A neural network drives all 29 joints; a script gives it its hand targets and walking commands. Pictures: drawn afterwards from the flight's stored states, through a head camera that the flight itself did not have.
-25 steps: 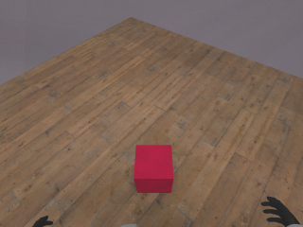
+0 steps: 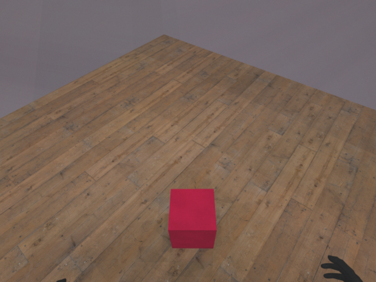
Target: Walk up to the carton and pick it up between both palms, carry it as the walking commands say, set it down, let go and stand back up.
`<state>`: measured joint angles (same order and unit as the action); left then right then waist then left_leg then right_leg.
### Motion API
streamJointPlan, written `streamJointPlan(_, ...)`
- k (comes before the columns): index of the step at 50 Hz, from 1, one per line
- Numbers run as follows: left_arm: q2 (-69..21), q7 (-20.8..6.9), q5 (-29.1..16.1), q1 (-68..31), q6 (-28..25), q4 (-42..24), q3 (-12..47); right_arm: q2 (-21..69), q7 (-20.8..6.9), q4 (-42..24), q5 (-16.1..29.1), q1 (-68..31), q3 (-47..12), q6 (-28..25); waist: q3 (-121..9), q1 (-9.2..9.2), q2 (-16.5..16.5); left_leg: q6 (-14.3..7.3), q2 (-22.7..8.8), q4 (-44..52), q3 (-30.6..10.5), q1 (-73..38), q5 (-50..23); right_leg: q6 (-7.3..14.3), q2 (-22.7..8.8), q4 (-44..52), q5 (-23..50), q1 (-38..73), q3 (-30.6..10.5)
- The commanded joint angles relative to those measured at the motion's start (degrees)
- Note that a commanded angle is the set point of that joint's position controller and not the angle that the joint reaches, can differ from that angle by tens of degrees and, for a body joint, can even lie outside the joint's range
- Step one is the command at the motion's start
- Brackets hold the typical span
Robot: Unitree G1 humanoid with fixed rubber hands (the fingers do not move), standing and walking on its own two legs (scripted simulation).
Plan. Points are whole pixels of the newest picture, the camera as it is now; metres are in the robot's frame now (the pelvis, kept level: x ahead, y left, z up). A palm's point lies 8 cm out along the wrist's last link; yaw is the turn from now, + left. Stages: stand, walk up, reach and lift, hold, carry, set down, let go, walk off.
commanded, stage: walk up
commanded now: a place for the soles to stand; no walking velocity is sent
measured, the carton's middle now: (192, 219) +0.52 +0.01 -0.65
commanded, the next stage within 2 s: reach and lift in 1.64 s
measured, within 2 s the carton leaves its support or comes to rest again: neither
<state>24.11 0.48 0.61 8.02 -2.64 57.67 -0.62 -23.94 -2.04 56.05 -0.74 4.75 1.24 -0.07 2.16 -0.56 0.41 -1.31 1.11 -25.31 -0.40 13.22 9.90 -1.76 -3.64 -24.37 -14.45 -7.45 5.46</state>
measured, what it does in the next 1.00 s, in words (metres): shifts its weight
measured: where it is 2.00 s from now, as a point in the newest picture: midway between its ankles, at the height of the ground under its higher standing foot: outside the picture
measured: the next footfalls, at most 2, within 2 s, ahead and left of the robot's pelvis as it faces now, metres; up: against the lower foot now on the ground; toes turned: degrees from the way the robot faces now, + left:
none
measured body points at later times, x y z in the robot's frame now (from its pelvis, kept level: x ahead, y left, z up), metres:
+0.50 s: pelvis +0.04 +0.00 -0.01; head +0.06 +0.00 +0.44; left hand +0.13 +0.34 -0.11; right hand +0.16 -0.33 -0.11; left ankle +0.04 +0.10 -0.74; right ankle -0.01 -0.13 -0.73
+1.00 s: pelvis +0.05 -0.01 +0.00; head +0.06 -0.01 +0.45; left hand +0.19 +0.30 -0.10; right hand +0.17 -0.34 -0.10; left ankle +0.04 +0.11 -0.74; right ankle +0.03 -0.13 -0.74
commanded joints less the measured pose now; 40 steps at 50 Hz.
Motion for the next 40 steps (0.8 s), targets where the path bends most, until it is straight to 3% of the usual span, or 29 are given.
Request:
streamJointPlan(1,10.54,0.32,-0.14,-1.64,-0.66,-1.97,-2.39,-9.46,0.32,-2.14,0.18,-3.72,1.84,-0.69,-1.36,-0.87,0.10,-0.97,-7.12,5.49,-7.15,-1.48,-3.02,3.34,-5.07,7.98,-1.65,-2.20,-5.41)
streamJointPlan(2,12.15,0.24,-0.05,-2.37,-0.52,-1.82,-2.80,-9.84,0.24,-1.61,0.03,-3.99,2.02,-0.34,-1.52,-0.44,-1.00,-0.53,-6.30,5.15,-6.43,-1.77,0.33,3.85,-6.16,8.11,-3.07,-2.33,-6.34)
streamJointPlan(3,11.51,0.31,0.27,-3.38,-0.66,-1.76,-2.52,-10.07,0.46,-1.23,-0.38,-2.57,2.22,-0.54,-2.96,0.54,2.44,-0.04,-6.76,5.74,-5.99,-2.51,-2.38,4.73,-6.29,7.48,-1.27,-0.41,-6.27)
streamJointPlan(4,12.01,0.20,0.07,-0.24,-0.63,-2.00,-2.68,-11.75,0.11,-1.58,-0.66,-0.49,3.03,-0.77,-2.39,0.49,2.75,-1.18,-4.70,5.17,-5.43,-0.81,10.13,4.84,-4.17,5.57,-9.59,-1.21,-5.39)
streamJointPlan(5,12.14,-0.14,0.22,-0.55,-0.45,-2.94,-3.24,-12.29,0.06,-1.30,-1.06,-1.55,3.16,-0.72,-0.60,-0.11,-0.50,-2.70,-5.75,5.32,-7.23,0.48,16.78,5.08,-4.51,3.95,-13.11,-4.00,-5.86)
streamJointPlan(8,11.29,-0.35,0.33,-0.07,-0.62,-3.22,-3.13,-11.62,-0.45,-2.53,-1.55,-0.61,3.42,-0.89,2.32,0.58,1.06,-1.91,-5.23,4.59,-6.19,2.83,17.15,5.47,-4.72,4.48,-15.55,-6.63,-6.84)
streamJointPlan(9,10.97,-0.18,0.98,1.54,-0.51,-3.58,-3.11,-11.03,-0.37,-3.57,-1.74,-1.25,3.69,-0.98,2.91,0.04,-1.30,-2.13,-5.93,4.31,-7.74,3.24,14.97,5.77,-3.85,4.19,-13.10,-6.13,-6.47)
streamJointPlan(11,11.59,0.03,0.65,3.44,-1.14,-3.55,-3.70,-10.61,-0.85,-4.77,-1.05,-2.33,2.92,-1.03,0.08,-1.19,-0.23,-2.03,-5.49,1.15,-6.49,5.73,8.35,6.43,-5.58,4.39,-10.55,-0.46,-7.83)
streamJointPlan(12,12.71,0.25,0.87,5.03,-1.12,-3.19,-3.60,-9.93,-0.69,-5.03,-1.12,-2.34,2.94,-1.26,-0.12,-1.93,-4.10,-1.60,-4.31,-1.57,-4.99,5.13,2.27,7.01,-7.30,4.32,-4.17,1.09,-9.79)
streamJointPlan(14,14.30,0.36,0.33,4.13,-1.01,-3.62,-4.10,-9.61,-0.40,-5.21,-0.56,-1.97,2.89,-1.41,-0.85,-0.63,-1.80,-0.80,-3.92,-3.25,-1.41,4.32,-4.13,8.09,-9.26,2.87,6.29,4.67,-9.70)
streamJointPlan(15,13.52,0.62,-0.03,5.12,-0.87,-5.06,-3.76,-10.22,-0.22,-5.69,-0.73,-1.74,2.99,-1.40,-3.28,-1.60,-1.58,-0.92,-4.28,-4.78,-1.48,3.22,-9.19,7.84,-9.04,1.39,12.38,5.18,-8.78)
streamJointPlan(17,12.95,0.83,-0.44,3.75,-0.52,-5.92,-4.08,-9.19,0.10,-5.55,-0.35,1.05,2.71,-1.32,-4.21,-0.60,-3.07,-1.65,-5.39,-3.63,-3.04,-0.94,-18.38,5.85,-6.88,-2.92,21.20,5.26,-4.64)
streamJointPlan(19,11.75,1.05,-0.86,4.03,0.07,-6.42,-3.61,-10.80,0.70,-6.37,-0.15,1.86,3.54,-1.40,-1.54,-0.06,-1.45,-3.95,-6.95,-5.31,-4.89,-5.79,-25.24,4.41,-4.23,-7.36,20.61,-2.08,-2.09)
streamJointPlan(20,11.50,1.08,-0.97,1.85,0.43,-7.45,-3.61,-12.15,0.43,-5.66,-0.25,4.48,3.77,-1.25,-3.60,1.79,2.21,-4.25,-8.67,-2.39,-8.13,-8.30,-25.53,3.73,-2.16,-10.04,11.66,-4.05,-0.35)
streamJointPlan(22,9.34,1.32,-0.88,1.54,0.59,-7.82,-2.67,-13.65,0.81,-6.36,-0.47,5.29,4.71,-0.63,-5.34,2.78,10.75,-9.80,-13.39,2.34,-14.77,-12.93,-16.50,2.39,1.56,-14.90,-4.22,-9.92,-0.01)
streamJointPlan(23,8.97,1.33,-0.77,1.40,0.54,-8.63,-2.31,-14.76,1.23,-6.83,-0.38,6.10,5.27,-0.44,-4.42,2.89,9.90,-12.56,-15.78,3.25,-16.85,-13.06,-16.82,3.03,2.91,-17.23,-12.99,-12.72,-1.68)
streamJointPlan(25,9.83,1.14,-0.68,1.83,0.32,-8.72,-3.16,-14.55,1.43,-7.43,-0.41,5.84,5.71,-0.53,0.83,2.14,8.24,-13.99,-16.80,5.06,-18.20,-8.26,-12.51,4.32,2.10,-17.78,-18.62,-14.63,-4.18)
streamJointPlan(26,9.85,1.26,-0.22,4.58,-0.07,-8.53,-2.86,-14.43,1.56,-8.75,-0.51,3.18,5.75,-0.20,-0.05,0.51,6.63,-12.55,-16.33,3.28,-15.38,-6.58,-11.34,4.92,1.22,-12.26,-14.39,-11.20,-4.04)
streamJointPlan(27,8.52,1.16,-0.24,6.33,-0.36,-6.44,-2.75,-10.74,1.50,-8.69,-0.10,-1.58,4.36,-0.22,-0.65,-1.98,5.94,-8.02,-12.29,-0.01,-9.14,-1.07,-12.76,4.33,-0.05,-2.10,-2.88,-3.59,-4.63)
streamJointPlan(28,10.43,1.05,0.55,8.59,-0.92,-5.84,-3.30,-9.28,1.36,-9.91,0.13,-3.85,3.75,-0.10,-1.88,-2.75,1.61,-3.84,-8.47,-5.12,-4.69,1.13,-12.97,4.69,-1.85,1.93,6.35,1.59,-7.65)
streamJointPlan(29,12.49,1.29,1.16,8.71,-1.59,-6.16,-3.52,-5.83,1.27,-10.02,0.52,-2.17,2.58,-0.02,-4.77,-2.56,-4.70,0.22,-4.30,-10.33,-2.34,6.23,-4.79,7.16,-9.90,6.30,12.64,6.50,-18.07)
streamJointPlan(30,14.87,1.22,0.56,5.82,-1.71,-7.12,-3.64,-5.53,1.58,-9.43,0.56,-0.03,2.07,0.48,-2.45,-0.80,-7.69,1.30,-2.48,-10.53,-0.52,6.69,13.81,12.55,-17.73,7.13,20.20,1.28,-25.06)
streamJointPlan(31,14.20,0.80,0.78,-0.36,-1.36,-7.75,-3.42,-7.57,1.50,-7.57,1.17,0.94,2.16,0.41,-1.24,0.76,-9.99,0.23,-4.32,-10.82,-3.30,0.66,16.95,15.50,-16.59,3.11,27.15,-2.56,-20.22)
streamJointPlan(32,12.83,0.68,0.31,-1.56,-0.89,-7.65,-3.12,-7.82,1.18,-6.28,0.44,1.66,2.18,0.20,-1.03,1.63,-6.87,-0.17,-4.60,-3.10,-2.59,-3.14,10.67,12.37,-13.42,0.69,28.19,-4.14,-15.23)
streamJointPlan(33,12.29,0.74,-0.11,-1.90,-0.51,-7.90,-2.68,-8.98,1.10,-6.42,0.24,1.32,2.63,-0.46,-1.93,1.93,-7.56,-0.41,-5.71,0.10,-2.83,-5.92,-4.08,7.34,-8.41,-1.56,27.25,-3.30,-9.49)
streamJointPlan(35,10.22,0.71,-1.40,-0.98,-0.24,-7.17,-2.58,-10.35,1.04,-5.25,-0.21,0.08,2.88,-1.37,-4.35,0.00,-3.00,-2.08,-7.35,-1.46,-3.68,-7.42,-13.55,3.63,-4.22,-0.81,19.21,-1.89,-7.73)
streamJointPlan(37,10.91,0.52,-1.37,-1.70,-0.04,-6.48,-2.61,-10.38,1.47,-4.29,0.35,1.17,2.54,-1.18,-5.97,0.78,-0.52,-1.37,-7.28,-1.69,-2.56,-7.63,-17.42,3.97,-4.29,-1.24,20.53,2.02,-8.19)
streamJointPlan(39,10.57,0.68,-0.97,-1.65,0.25,-5.00,-2.92,-8.94,1.66,-3.94,0.65,-1.26,1.92,-1.06,-3.98,-0.79,-3.29,-1.39,-7.10,0.37,-3.16,-5.36,-12.32,3.79,-3.91,0.01,20.50,2.11,-7.57)
streamJointPlan(40,11.23,0.56,-1.10,-2.45,0.23,-4.95,-3.08,-9.24,1.69,-3.89,0.30,-1.62,1.82,-1.11,-2.35,-0.28,-1.58,-0.56,-7.31,1.15,-2.49,-4.98,-12.69,4.23,-4.69,-0.03,19.51,0.81,-8.05)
